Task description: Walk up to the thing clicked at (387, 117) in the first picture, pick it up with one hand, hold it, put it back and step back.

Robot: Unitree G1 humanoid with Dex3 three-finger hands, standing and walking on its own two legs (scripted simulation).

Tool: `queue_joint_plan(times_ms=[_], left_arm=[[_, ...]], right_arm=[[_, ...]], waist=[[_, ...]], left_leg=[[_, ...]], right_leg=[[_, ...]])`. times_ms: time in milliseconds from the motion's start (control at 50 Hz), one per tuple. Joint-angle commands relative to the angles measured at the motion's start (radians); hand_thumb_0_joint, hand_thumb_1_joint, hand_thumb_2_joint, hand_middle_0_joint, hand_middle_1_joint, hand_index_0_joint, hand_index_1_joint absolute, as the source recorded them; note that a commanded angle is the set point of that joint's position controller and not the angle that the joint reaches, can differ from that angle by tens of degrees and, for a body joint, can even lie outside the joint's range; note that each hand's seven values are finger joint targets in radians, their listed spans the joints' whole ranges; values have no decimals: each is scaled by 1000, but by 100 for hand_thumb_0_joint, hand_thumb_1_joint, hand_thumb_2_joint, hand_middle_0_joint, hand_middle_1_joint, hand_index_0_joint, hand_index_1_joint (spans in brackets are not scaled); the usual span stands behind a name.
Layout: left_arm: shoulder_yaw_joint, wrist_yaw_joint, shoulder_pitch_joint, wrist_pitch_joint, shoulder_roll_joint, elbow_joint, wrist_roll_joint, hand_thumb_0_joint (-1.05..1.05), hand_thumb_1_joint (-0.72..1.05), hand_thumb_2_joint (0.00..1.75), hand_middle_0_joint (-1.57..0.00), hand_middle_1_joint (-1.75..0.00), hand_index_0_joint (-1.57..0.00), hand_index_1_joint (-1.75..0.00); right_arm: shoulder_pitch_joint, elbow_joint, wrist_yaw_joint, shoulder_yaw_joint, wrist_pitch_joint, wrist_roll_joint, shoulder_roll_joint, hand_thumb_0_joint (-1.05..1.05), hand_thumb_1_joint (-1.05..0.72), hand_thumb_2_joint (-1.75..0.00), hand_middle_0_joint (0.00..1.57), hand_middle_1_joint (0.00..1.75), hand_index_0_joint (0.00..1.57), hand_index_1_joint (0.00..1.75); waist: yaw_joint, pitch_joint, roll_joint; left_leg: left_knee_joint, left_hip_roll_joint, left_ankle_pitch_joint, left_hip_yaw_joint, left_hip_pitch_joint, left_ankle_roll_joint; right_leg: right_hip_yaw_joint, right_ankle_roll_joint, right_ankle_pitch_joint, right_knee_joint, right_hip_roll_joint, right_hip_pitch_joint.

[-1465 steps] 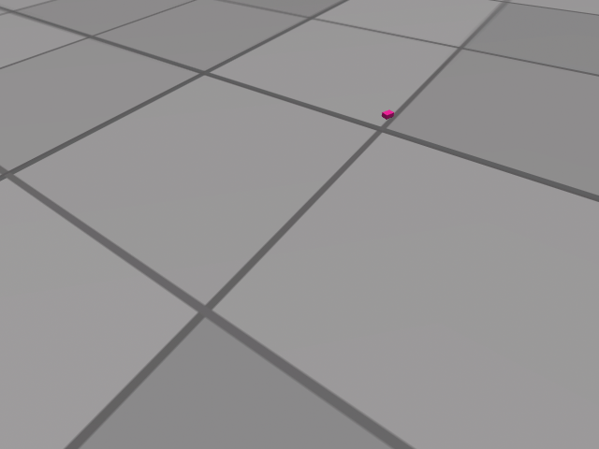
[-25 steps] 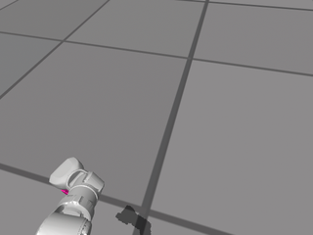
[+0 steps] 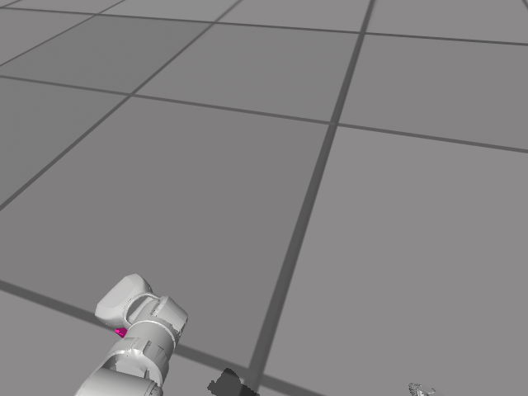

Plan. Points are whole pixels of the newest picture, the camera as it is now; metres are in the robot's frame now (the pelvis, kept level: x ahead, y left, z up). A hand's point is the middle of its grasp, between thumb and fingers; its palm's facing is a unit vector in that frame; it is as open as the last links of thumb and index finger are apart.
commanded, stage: hold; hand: left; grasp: from above
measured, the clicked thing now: (139, 328) +0.31 +0.24 -0.10
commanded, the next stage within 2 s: crouch in 1.58 s
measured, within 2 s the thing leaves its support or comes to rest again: neither
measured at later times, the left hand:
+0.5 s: hand (143, 316) +0.31 +0.21 -0.04, palm faces -0.24 -0.38 -0.89, open 6.5 cm
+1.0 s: hand (139, 316) +0.30 +0.21 -0.03, palm faces -0.23 -0.38 -0.90, open 6.9 cm
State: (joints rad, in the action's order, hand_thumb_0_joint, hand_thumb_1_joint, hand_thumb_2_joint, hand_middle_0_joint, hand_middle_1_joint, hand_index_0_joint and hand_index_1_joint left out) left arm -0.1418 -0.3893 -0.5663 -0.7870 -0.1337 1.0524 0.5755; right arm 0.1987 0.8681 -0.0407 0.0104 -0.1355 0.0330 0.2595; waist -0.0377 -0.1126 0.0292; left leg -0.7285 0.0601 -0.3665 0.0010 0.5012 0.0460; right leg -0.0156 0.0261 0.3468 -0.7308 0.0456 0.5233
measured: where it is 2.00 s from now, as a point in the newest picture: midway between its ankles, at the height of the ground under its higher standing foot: outside the picture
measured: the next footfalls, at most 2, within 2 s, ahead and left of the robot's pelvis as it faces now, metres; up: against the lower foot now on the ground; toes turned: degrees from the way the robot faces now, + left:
none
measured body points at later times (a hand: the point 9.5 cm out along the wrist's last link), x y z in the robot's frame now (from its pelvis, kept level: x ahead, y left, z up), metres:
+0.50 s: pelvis +0.00 +0.00 +0.01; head +0.01 -0.02 +0.46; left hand +0.32 +0.23 +0.01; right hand +0.14 -0.24 -0.12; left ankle +0.00 +0.15 -0.71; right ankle +0.01 -0.14 -0.71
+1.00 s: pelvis +0.01 +0.00 +0.01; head +0.01 -0.02 +0.46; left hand +0.31 +0.23 +0.02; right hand +0.17 -0.23 -0.10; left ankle +0.00 +0.15 -0.71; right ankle +0.01 -0.14 -0.71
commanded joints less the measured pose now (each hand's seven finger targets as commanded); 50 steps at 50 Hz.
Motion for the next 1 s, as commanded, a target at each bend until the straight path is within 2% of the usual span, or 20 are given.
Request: queue_joint_plan(times_ms=[0,60,140,180,200,260,320,360,380,440,480,520,580,660,680,720,780,900,960,980], left_arm=[[-19,-25,-370,-3,-151,-178,49,0,73,45,-121,-22,-115,-29],[-17,-22,-365,-2,-171,-222,61,0,74,48,-122,-24,-116,-31],[-30,-21,-371,-11,-152,-259,70,0,74,46,-122,-24,-115,-30],[-22,-25,-375,-20,-163,-268,65,0,73,48,-120,-25,-114,-31],[-35,-23,-371,-27,-137,-269,56,0,71,47,-119,-25,-113,-32],[-36,-19,-380,-36,-136,-262,54,0,72,49,-121,-24,-114,-31],[-28,-12,-352,-45,-146,-235,43,0,72,48,-120,-24,-114,-31],[-43,-4,-354,-46,-128,-261,38,0,71,47,-121,-22,-114,-30],[-45,-1,-353,-46,-129,-270,46,0,68,47,-119,-21,-112,-29],[-32,-2,-348,-52,-154,-277,61,0,70,51,-120,-23,-113,-31],[-43,4,-345,-55,-133,-283,60,0,70,53,-120,-24,-112,-32],[-37,6,-352,-59,-157,-304,61,0,71,50,-120,-23,-113,-31],[-48,13,-332,-68,-145,-300,75,0,68,52,-119,-23,-111,-31],[-59,26,-321,-79,-136,-356,65,0,66,50,-118,-22,-110,-30],[-60,28,-318,-84,-129,-348,65,0,62,50,-115,-23,-107,-31],[-57,26,-309,-92,-150,-356,76,0,65,52,-117,-23,-108,-32],[-70,31,-306,-99,-130,-403,72,0,67,51,-118,-23,-110,-32],[-64,38,-301,-117,-143,-391,71,0,64,52,-117,-23,-109,-32],[-80,48,-315,-117,-123,-434,73,0,62,57,-116,-25,-107,-35],[-70,51,-298,-123,-135,-392,71,0,64,53,-116,-25,-108,-34]], right_arm=[[-39,-116,0,-36,-43,7,132,0,-90,-90,20,30,20,30],[-62,-125,-5,-33,-47,6,129,0,-90,-90,20,30,20,30],[-68,-129,-6,-31,-46,6,123,0,-90,-90,20,30,20,30],[-80,-132,-7,-31,-44,6,124,0,-90,-90,20,30,20,30],[-86,-137,-8,-26,-43,8,121,0,-90,-90,20,30,20,30],[-90,-130,-10,-28,-44,3,119,0,-90,-90,20,30,20,30],[-93,-130,-14,-27,-43,2,119,0,-90,-90,20,30,20,30],[-105,-139,-13,-24,-47,6,116,0,-90,-90,20,30,20,30],[-105,-138,-14,-24,-46,8,118,0,-90,-90,20,30,20,30],[-108,-136,-20,-26,-43,4,118,0,-90,-90,20,30,20,30],[-117,-139,-22,-23,-43,4,114,0,-90,-90,20,30,20,30],[-123,-136,-21,-24,-45,5,115,0,-90,-90,20,30,20,30],[-129,-140,-24,-21,-44,7,112,0,-90,-90,20,30,20,30],[-150,-152,-24,-17,-47,8,108,0,-90,-90,20,30,20,30],[-149,-152,-25,-16,-47,9,108,0,-90,-90,20,30,20,30],[-160,-159,-27,-13,-48,9,108,0,-90,-90,20,30,20,30],[-169,-166,-25,-11,-50,10,104,0,-90,-90,20,30,20,30],[-174,-164,-28,-13,-50,9,104,0,-90,-90,20,30,20,30],[-184,-171,-27,-7,-53,11,100,0,-90,-90,20,30,20,30],[-181,-164,-28,-8,-54,11,100,0,-90,-90,20,30,20,30]], waist=[[3,-251,-49],[13,-242,-46],[17,-271,-39],[24,-257,-20],[13,-255,-34],[13,-231,-30],[27,-223,-51],[28,-224,-45],[22,-244,-51],[35,-252,-49],[28,-259,-80],[38,-236,-38],[32,-234,-56],[47,-232,-49],[39,-230,-56],[46,-210,-47],[48,-234,-48],[56,-217,-42],[50,-222,-45],[53,-212,-56]], left_leg=[[117,-72,262,40,-124,-43],[128,-75,244,43,-129,-44],[141,-70,273,37,-162,-41],[142,-73,282,44,-162,-40],[143,-73,280,45,-172,-41],[157,-71,265,42,-168,-40],[158,-74,275,45,-156,-42],[167,-71,275,42,-174,-40],[165,-71,290,39,-186,-42],[154,-76,316,45,-176,-44],[154,-77,323,46,-184,-48],[163,-78,316,51,-182,-44],[170,-77,309,46,-193,-46],[183,-77,314,46,-205,-47],[185,-76,312,45,-211,-48],[192,-78,285,47,-201,-48],[198,-79,295,46,-218,-48],[203,-75,322,44,-223,-44],[207,-74,317,39,-240,-46],[207,-76,313,42,-228,-48]], right_leg=[[-31,-26,-270,109,-61,-192],[-28,-24,-252,124,-61,-203],[-31,-28,-267,122,-64,-217],[-26,-27,-278,127,-62,-221],[-26,-26,-280,130,-62,-226],[-27,-29,-259,142,-63,-218],[-25,-27,-268,142,-61,-234],[-29,-30,-263,143,-62,-237],[-27,-29,-281,141,-62,-244],[-17,-23,-321,146,-57,-265],[-15,-18,-342,151,-57,-276],[-16,-22,-324,155,-56,-269],[-17,-21,-313,163,-58,-270],[-22,-22,-310,172,-59,-280],[-21,-23,-307,171,-61,-275],[-20,-22,-281,185,-59,-276],[-21,-22,-289,183,-59,-287],[-24,-26,-304,180,-61,-291],[-24,-26,-301,187,-61,-290],[-22,-25,-297,190,-60,-291]])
